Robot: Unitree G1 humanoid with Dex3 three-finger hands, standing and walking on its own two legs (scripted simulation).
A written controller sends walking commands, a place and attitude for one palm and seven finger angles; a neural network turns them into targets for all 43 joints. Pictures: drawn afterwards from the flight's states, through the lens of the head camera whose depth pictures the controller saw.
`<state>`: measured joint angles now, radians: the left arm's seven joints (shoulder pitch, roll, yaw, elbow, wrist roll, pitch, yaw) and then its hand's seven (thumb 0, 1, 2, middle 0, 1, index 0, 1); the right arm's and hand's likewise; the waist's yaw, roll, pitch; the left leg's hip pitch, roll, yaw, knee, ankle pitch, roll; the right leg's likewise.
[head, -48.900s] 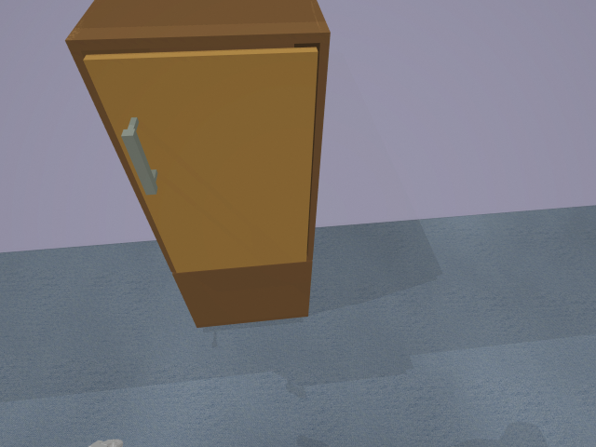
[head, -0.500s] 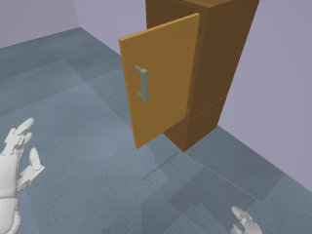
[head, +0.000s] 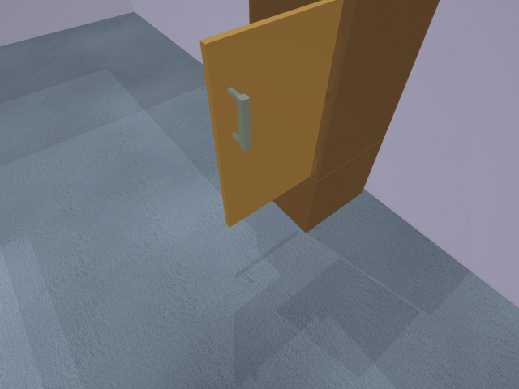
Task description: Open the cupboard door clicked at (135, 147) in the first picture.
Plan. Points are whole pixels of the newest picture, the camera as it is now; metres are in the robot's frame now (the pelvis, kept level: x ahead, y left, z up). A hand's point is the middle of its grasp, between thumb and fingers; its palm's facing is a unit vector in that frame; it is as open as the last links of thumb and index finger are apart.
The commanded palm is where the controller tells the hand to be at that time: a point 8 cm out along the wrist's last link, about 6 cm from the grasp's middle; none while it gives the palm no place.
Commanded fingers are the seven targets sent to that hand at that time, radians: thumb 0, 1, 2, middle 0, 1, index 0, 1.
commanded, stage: let the arm hang, fingers relaxed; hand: left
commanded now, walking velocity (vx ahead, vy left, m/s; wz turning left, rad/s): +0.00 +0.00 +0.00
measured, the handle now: (239, 120) +0.63 +0.09 +0.04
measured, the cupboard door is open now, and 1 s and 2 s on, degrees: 90 90 90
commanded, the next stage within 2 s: look to check the result in 0.54 s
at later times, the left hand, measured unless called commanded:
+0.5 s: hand out of the picture +0.02 +0.17 -0.17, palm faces +0.02 -0.98 -0.21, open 7.3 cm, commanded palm none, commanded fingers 0.00 0.90 0.90 -0.20 -0.30 -0.20 -0.30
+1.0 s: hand out of the picture +0.03 +0.18 -0.17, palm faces +0.02 -0.97 -0.24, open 7.3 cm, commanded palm none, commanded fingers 0.00 0.90 0.90 -0.20 -0.30 -0.20 -0.30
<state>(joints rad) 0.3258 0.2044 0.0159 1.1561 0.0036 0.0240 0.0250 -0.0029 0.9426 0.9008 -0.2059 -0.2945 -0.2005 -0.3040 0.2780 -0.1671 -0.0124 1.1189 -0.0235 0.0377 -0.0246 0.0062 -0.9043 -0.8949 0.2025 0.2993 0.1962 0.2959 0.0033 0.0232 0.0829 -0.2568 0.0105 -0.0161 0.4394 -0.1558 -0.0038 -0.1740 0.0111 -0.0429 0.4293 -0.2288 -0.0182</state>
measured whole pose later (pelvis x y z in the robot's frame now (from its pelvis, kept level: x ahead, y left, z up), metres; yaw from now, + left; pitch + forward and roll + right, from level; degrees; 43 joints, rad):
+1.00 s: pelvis +0.01 -0.01 +0.00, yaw -1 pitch -2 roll +0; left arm 0.21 0.18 0.02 1.15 0.00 -0.01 0.03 0.00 0.91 0.90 -0.20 -0.29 -0.20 -0.30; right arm 0.19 -0.19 -0.02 1.13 -0.02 0.01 -0.03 0.00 -0.90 -0.89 0.20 0.30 0.20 0.30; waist 0.00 0.02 0.07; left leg -0.20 0.02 -0.01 0.39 -0.15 -0.02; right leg -0.14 0.02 -0.03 0.40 -0.23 -0.03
